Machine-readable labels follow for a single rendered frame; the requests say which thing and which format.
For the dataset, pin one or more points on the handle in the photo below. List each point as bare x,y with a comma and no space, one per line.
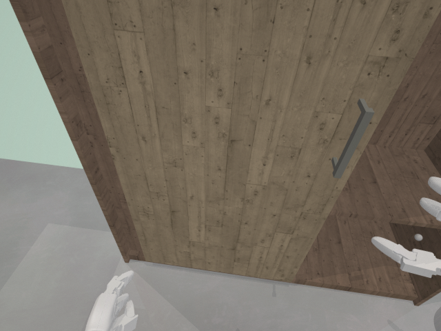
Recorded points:
354,139

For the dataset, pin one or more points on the left robot hand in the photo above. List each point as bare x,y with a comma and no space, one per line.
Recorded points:
107,306

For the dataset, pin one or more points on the wardrobe door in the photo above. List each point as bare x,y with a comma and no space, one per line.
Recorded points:
58,27
222,116

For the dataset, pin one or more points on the right robot hand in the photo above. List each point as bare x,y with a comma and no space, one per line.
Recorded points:
417,261

